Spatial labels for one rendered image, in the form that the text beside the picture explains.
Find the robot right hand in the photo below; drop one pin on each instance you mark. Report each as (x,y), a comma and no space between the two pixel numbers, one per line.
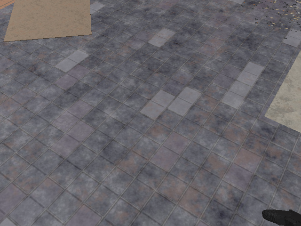
(282,217)

